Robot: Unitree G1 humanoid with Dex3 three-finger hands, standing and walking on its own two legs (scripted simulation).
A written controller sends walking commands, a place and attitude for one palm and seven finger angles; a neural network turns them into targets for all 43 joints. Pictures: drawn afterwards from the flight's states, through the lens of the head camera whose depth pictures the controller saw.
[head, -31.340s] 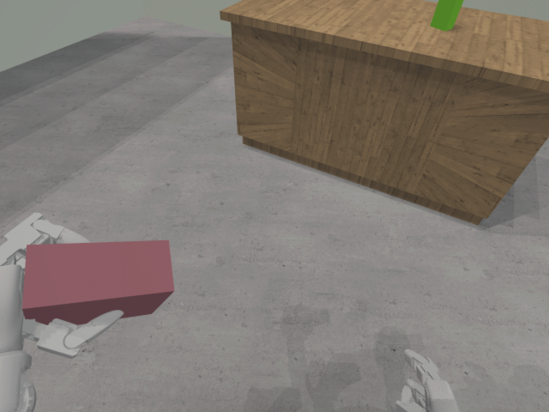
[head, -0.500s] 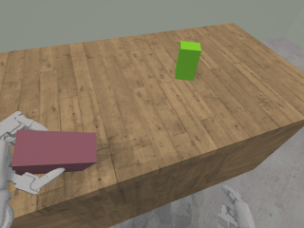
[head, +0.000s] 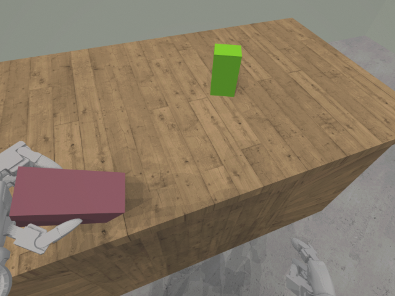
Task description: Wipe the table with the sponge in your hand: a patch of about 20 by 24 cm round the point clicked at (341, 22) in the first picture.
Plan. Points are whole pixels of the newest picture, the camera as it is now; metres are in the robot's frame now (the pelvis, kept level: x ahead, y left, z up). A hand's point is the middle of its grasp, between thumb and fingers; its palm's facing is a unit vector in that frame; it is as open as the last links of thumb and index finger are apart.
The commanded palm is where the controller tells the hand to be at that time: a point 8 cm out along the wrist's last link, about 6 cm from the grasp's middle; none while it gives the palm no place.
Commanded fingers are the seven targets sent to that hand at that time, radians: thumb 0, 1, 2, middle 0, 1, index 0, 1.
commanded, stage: shuffle to correct the standing spot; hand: left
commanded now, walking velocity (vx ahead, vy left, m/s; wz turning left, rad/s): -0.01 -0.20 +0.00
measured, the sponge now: (86, 199) +0.23 +0.20 +0.13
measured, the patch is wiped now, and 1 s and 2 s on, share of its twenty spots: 0.00 0.00 0.00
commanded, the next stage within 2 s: none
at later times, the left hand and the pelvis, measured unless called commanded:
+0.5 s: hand (47, 198) +0.22 +0.24 +0.16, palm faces +0.31 -0.85 -0.42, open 10.1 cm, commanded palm +0.16 +0.28 +0.18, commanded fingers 0.00 0.10 1.30 -1.20 -1.60 -1.20 -1.60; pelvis +0.00 -0.01 +0.00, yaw +0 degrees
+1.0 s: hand (50, 197) +0.22 +0.23 +0.16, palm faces +0.31 -0.85 -0.42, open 10.1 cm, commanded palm +0.16 +0.27 +0.18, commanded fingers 0.00 0.10 1.30 -1.20 -1.60 -1.20 -1.60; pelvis +0.00 -0.01 +0.00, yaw +1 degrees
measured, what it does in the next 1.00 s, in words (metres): stands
